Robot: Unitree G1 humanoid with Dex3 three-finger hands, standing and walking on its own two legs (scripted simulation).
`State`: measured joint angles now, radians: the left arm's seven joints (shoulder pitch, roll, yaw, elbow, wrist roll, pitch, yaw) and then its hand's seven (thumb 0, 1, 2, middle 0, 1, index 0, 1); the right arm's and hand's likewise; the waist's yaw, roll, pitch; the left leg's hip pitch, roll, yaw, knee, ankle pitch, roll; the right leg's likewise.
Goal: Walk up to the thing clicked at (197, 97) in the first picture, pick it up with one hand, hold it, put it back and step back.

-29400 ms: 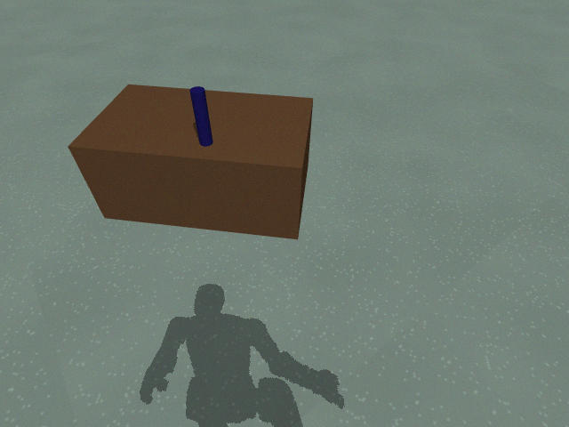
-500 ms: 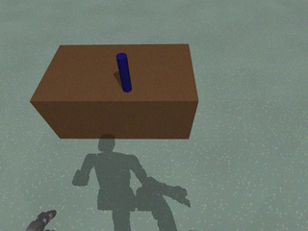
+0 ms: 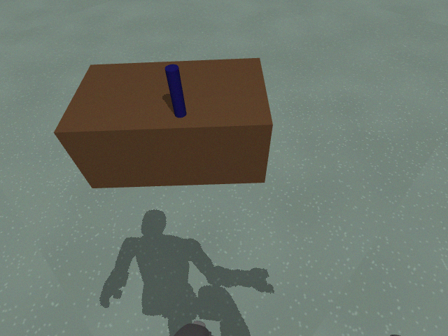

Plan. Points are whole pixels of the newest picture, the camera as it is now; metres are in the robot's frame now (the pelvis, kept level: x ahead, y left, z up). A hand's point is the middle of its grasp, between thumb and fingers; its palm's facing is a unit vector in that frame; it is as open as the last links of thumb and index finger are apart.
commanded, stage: step back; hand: left
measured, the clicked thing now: (176, 92) +1.06 +0.28 -0.22
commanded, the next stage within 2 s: stand in 1.04 s
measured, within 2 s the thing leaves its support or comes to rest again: neither
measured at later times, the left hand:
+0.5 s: hand out of the picture +0.01 +0.27 -0.14, palm faces +0.09 -0.92 -0.37, open 7.4 cm
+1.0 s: hand out of the picture +0.09 +0.28 -0.13, palm faces +0.07 -0.93 -0.36, open 7.4 cm
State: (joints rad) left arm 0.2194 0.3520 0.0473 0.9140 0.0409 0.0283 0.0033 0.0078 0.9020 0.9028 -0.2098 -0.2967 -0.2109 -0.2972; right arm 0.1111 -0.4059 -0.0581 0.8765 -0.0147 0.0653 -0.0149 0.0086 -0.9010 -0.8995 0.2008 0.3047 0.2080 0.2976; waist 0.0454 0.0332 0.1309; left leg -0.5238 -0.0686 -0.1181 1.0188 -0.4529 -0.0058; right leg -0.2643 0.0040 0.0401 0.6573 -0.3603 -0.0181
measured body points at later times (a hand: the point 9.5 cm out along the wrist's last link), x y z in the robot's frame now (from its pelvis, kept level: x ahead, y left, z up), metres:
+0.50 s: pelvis -0.04 +0.00 +0.01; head -0.03 -0.01 +0.45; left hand +0.00 +0.32 -0.11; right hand +0.06 -0.30 -0.12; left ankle -0.05 +0.13 -0.71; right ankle -0.01 -0.12 -0.72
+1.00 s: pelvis +0.00 +0.02 +0.01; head +0.02 +0.02 +0.46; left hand +0.08 +0.33 -0.11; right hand +0.14 -0.27 -0.11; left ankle -0.01 +0.14 -0.72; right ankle -0.01 -0.12 -0.72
